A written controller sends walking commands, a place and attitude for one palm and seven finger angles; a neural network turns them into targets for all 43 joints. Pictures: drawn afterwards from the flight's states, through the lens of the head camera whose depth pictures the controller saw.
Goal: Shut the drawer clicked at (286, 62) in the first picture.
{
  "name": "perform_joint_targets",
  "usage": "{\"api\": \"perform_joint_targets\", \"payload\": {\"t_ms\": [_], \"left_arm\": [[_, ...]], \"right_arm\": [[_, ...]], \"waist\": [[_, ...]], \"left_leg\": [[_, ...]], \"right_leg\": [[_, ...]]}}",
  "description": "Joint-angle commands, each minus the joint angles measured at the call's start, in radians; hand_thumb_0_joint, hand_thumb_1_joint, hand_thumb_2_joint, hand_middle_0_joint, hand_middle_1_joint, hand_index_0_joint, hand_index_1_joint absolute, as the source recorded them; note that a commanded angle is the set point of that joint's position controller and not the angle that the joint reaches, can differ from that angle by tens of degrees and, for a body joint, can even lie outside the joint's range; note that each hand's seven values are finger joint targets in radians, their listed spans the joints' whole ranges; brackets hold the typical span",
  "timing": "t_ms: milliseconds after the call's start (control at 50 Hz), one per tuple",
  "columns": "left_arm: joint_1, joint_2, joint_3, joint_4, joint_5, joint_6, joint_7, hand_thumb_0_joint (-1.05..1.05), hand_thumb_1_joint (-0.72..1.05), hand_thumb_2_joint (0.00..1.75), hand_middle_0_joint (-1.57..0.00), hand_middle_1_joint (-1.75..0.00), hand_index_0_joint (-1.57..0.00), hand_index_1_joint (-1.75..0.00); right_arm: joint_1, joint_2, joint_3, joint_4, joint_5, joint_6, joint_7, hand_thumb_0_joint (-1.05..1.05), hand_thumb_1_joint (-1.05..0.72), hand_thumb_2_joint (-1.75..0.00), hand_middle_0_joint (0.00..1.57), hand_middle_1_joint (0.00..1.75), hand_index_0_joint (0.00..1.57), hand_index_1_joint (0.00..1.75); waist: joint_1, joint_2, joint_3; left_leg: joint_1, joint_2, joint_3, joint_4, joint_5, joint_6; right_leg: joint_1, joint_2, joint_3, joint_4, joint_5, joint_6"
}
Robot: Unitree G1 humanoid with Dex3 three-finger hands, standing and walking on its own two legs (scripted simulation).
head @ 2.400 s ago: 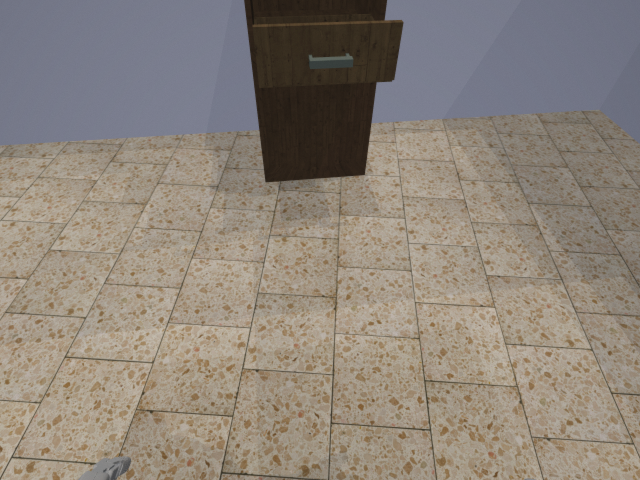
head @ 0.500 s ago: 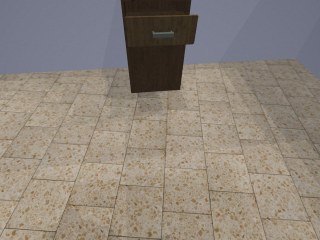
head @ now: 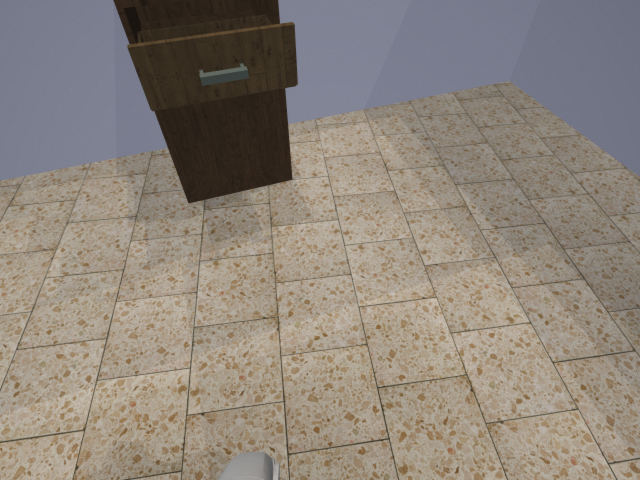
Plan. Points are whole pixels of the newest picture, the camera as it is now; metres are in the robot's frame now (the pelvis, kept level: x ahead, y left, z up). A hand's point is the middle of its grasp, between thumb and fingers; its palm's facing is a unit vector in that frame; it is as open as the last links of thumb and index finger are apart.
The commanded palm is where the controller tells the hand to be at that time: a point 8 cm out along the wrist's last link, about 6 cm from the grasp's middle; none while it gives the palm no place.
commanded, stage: walk to a spot facing it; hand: left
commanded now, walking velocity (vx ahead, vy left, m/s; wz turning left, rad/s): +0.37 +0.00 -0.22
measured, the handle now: (223, 72) +1.11 +0.38 -0.05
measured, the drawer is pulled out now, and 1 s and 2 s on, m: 0.28 0.28 0.28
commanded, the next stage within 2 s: turn to face it in 1.24 s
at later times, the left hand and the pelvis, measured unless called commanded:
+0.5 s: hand (184, 392) +0.27 +0.26 -0.19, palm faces -0.06 -0.99 -0.16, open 7.3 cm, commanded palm none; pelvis +0.23 +0.08 +0.00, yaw -9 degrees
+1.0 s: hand (288, 246) +0.60 +0.13 -0.19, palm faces -0.34 -0.93 -0.13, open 7.3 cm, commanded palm none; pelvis +0.45 +0.01 -0.03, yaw -20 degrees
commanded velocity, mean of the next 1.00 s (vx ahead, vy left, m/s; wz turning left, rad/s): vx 0.36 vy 0.00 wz -0.33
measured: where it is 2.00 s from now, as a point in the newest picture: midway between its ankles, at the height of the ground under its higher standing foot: (355, 333)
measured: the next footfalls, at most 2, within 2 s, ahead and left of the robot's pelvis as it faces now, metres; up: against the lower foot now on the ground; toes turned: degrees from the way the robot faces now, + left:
left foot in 0.28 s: +0.30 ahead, +0.13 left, +0.00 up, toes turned +3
right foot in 0.96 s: +0.52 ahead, -0.07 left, +0.00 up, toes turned -28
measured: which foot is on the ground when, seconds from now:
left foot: up 0.00-0.26, down 0.28-0.96, up 0.98-1.00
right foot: down 0.00-0.28, up 0.30-0.94, down 0.96-1.00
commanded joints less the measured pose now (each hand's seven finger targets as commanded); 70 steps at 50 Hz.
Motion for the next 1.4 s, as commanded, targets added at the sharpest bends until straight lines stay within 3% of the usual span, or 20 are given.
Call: {"api": "perform_joint_targets", "payload": {"t_ms": [0,160,220,240,280,300,360,440,620,780,880,920,940,960,980,1020,1080,1300,1360,1380], "left_arm": [[0.099,0.154,0.034,-0.011,-0.003,-0.029,0.017,0.0,0.9,0.9,-0.2,-0.3,-0.2,-0.3],[0.133,0.137,0.032,0.026,0.005,-0.024,0.04,0.0,0.9,0.9,-0.2,-0.3,-0.2,-0.3],[0.072,0.179,0.045,0.016,0.001,-0.027,0.038,0.0,0.9,0.9,-0.2,-0.3,-0.2,-0.3],[0.062,0.172,0.05,0.011,-0.005,-0.029,0.037,0.0,0.9,0.9,-0.2,-0.3,-0.2,-0.3],[0.148,0.074,0.036,-0.021,-0.024,-0.024,0.017,0.0,0.9,0.9,-0.2,-0.3,-0.2,-0.3],[0.068,0.1,0.041,-0.04,-0.016,-0.022,0.021,0.0,0.9,0.9,-0.2,-0.3,-0.2,-0.3],[-0.037,0.066,0.047,-0.041,0.006,0.007,-0.002,0.0,0.9,0.9,-0.2,-0.3,-0.2,-0.3],[0.016,0.026,0.049,-0.03,0.016,0.056,-0.009,0.0,0.9,0.9,-0.2,-0.3,-0.2,-0.3],[-0.224,0.057,0.056,-0.109,0.012,0.072,-0.023,0.0,0.9,0.9,-0.2,-0.3,-0.2,-0.3],[-0.43,0.04,0.039,-0.167,0.004,0.056,-0.031,0.0,0.9,0.9,-0.2,-0.3,-0.2,-0.3],[-0.244,0.074,0.046,-0.126,0.009,0.033,-0.017,0.0,0.9,0.9,-0.2,-0.3,-0.2,-0.3],[0.015,0.169,0.077,-0.053,0.014,0.009,-0.01,0.0,0.9,0.9,-0.2,-0.3,-0.2,-0.3],[0.098,0.262,0.099,-0.04,0.004,0.002,0.002,0.0,0.9,0.9,-0.2,-0.3,-0.2,-0.3],[0.078,0.296,0.103,-0.039,-0.019,0.009,0.01,0.0,0.9,0.9,-0.2,-0.3,-0.2,-0.3],[0.006,0.252,0.097,-0.056,-0.022,0.018,0.019,0.0,0.9,0.9,-0.2,-0.3,-0.2,-0.3],[-0.103,0.164,0.066,-0.07,-0.017,0.001,0.02,0.0,0.9,0.9,-0.2,-0.3,-0.2,-0.3],[-0.13,0.116,0.052,-0.067,0.001,-0.024,0.024,0.0,0.9,0.9,-0.2,-0.3,-0.2,-0.3],[-0.013,0.181,0.06,-0.041,-0.002,-0.016,0.015,0.0,0.9,0.9,-0.2,-0.3,-0.2,-0.3],[-0.04,0.178,0.052,-0.035,-0.012,-0.014,0.024,0.0,0.9,0.9,-0.2,-0.3,-0.2,-0.3],[-0.038,0.155,0.046,-0.041,-0.019,-0.013,0.027,0.0,0.9,0.9,-0.2,-0.3,-0.2,-0.3]], "right_arm": [[-0.082,-0.031,-0.012,-0.099,0.0,-0.028,0.002,0.0,-0.9,-0.9,0.2,0.3,0.2,0.3],[-0.249,0.009,0.003,-0.175,0.009,-0.051,0.013,0.0,-0.9,-0.9,0.2,0.3,0.2,0.3],[-0.01,-0.024,-0.011,-0.104,0.005,-0.064,-0.006,0.0,-0.9,-0.9,0.2,0.3,0.2,0.3],[0.155,-0.068,-0.023,-0.057,0.0,-0.068,-0.016,0.0,-0.9,-0.9,0.2,0.3,0.2,0.3],[0.352,-0.257,-0.062,-0.018,-0.009,-0.067,-0.03,0.0,-0.9,-0.9,0.2,0.3,0.2,0.3],[0.272,-0.213,-0.052,-0.03,0.005,-0.059,-0.031,0.0,-0.9,-0.9,0.2,0.3,0.2,0.3],[0.098,-0.035,-0.007,-0.059,0.002,-0.081,-0.035,0.0,-0.9,-0.9,0.2,0.3,0.2,0.3],[0.11,0.012,-0.005,-0.043,0.005,-0.102,-0.038,0.0,-0.9,-0.9,0.2,0.3,0.2,0.3],[0.288,-0.016,0.007,0.014,0.012,-0.109,-0.055,0.0,-0.9,-0.9,0.2,0.3,0.2,0.3],[0.43,-0.01,0.014,0.075,-0.003,-0.091,-0.062,0.0,-0.9,-0.9,0.2,0.3,0.2,0.3],[0.389,-0.063,0.002,0.065,0.003,-0.078,-0.06,0.0,-0.9,-0.9,0.2,0.3,0.2,0.3],[0.308,-0.069,-0.004,0.025,0.022,-0.078,-0.044,0.0,-0.9,-0.9,0.2,0.3,0.2,0.3],[0.304,0.007,0.004,-0.017,0.037,-0.087,-0.042,0.0,-0.9,-0.9,0.2,0.3,0.2,0.3],[0.21,-0.01,-0.002,-0.049,0.031,-0.087,-0.043,0.0,-0.9,-0.9,0.2,0.3,0.2,0.3],[0.153,-0.004,-0.011,-0.066,0.025,-0.083,-0.043,0.0,-0.9,-0.9,0.2,0.3,0.2,0.3],[0.148,0.027,-0.006,-0.058,0.007,-0.057,-0.034,0.0,-0.9,-0.9,0.2,0.3,0.2,0.3],[0.21,0.064,-0.008,-0.042,-0.003,-0.028,-0.03,0.0,-0.9,-0.9,0.2,0.3,0.2,0.3],[-0.149,0.003,0.006,-0.174,0.0,-0.054,-0.004,0.0,-0.9,-0.9,0.2,0.3,0.2,0.3],[0.046,-0.042,0.0,-0.1,-0.004,-0.061,-0.023,0.0,-0.9,-0.9,0.2,0.3,0.2,0.3],[0.181,-0.11,-0.013,-0.063,-0.007,-0.067,-0.029,0.0,-0.9,-0.9,0.2,0.3,0.2,0.3]], "waist": [[-0.013,-0.08,0.059],[0.027,-0.135,0.11],[-0.088,-0.135,-0.003],[-0.152,-0.1,-0.093],[-0.152,0.306,-0.298],[-0.131,0.175,-0.189],[-0.041,0.051,0.088],[0.013,0.084,0.065],[-0.041,0.079,0.095],[-0.105,0.076,0.15],[-0.01,0.142,-0.007],[0.117,0.077,-0.161],[0.117,-0.133,-0.266],[0.108,-0.083,-0.237],[0.079,0.026,-0.085],[-0.008,0.025,0.043],[-0.08,0.003,0.07],[0.017,-0.125,0.016],[-0.084,-0.1,-0.098],[-0.13,0.002,-0.196]], "left_leg": [[-0.179,0.021,-0.003,-0.027,0.1,-0.021],[-0.064,-0.018,0.052,-0.388,0.079,0.018],[0.279,-0.106,0.096,-0.529,0.099,0.058],[0.5,-0.068,0.036,-0.575,0.158,0.077],[0.832,0.39,-0.587,-0.761,0.149,0.243],[0.689,0.406,-0.624,-0.862,-0.002,0.271],[0.294,0.264,-0.313,-0.945,-0.069,0.157],[0.224,0.182,-0.059,-0.97,0.046,0.113],[0.506,0.171,0.049,-0.935,0.45,0.038],[0.662,0.211,0.113,-0.884,0.707,0.097],[0.688,0.209,0.199,-0.551,1.247,0.079],[0.379,0.168,0.23,-0.119,0.872,0.049],[0.026,-0.015,0.212,0.222,-0.139,-0.001],[-0.096,-0.047,0.055,0.38,-0.301,0.016],[-0.123,0.009,-0.021,0.365,-0.196,0.038],[-0.062,0.068,-0.046,0.258,-0.07,0.017],[0.015,0.07,-0.029,0.11,-0.041,-0.001],[0.046,-0.018,0.068,-0.451,0.054,-0.012],[0.355,-0.067,0.091,-0.646,0.212,0.02],[0.606,0.055,-0.023,-0.63,0.514,0.059]], "right_leg": [[0.057,-0.242,0.216,-0.186,0.408,-0.08],[0.109,-0.243,0.193,-0.15,0.639,-0.078],[0.062,-0.206,0.133,0.087,0.884,-0.047],[-0.027,-0.179,0.123,0.286,0.79,-0.022],[-0.404,0.033,0.032,0.902,-0.238,0.03],[-0.46,-0.03,0.092,0.992,-0.23,0.011],[-0.458,-0.138,0.081,0.961,-0.001,0.032],[-0.437,-0.152,0.056,0.872,0.11,0.06],[-0.669,-0.149,-0.006,0.679,0.24,0.088],[-0.618,-0.107,-0.124,0.382,0.128,0.034],[-0.296,0.019,-0.217,0.247,0.005,-0.04],[0.167,-0.102,-0.062,0.118,0.178,-0.113],[0.429,-0.423,0.458,0.052,0.393,-0.266],[0.408,-0.478,0.575,-0.052,0.46,-0.328],[0.25,-0.456,0.46,-0.091,0.366,-0.3],[-0.051,-0.364,0.304,-0.156,0.29,-0.166],[-0.197,-0.285,0.158,-0.174,0.385,-0.133],[0.054,-0.228,0.145,-0.03,0.7,-0.08],[0.054,-0.188,0.075,0.206,0.835,-0.015],[-0.089,-0.134,0.032,0.391,0.588,0.035]]}}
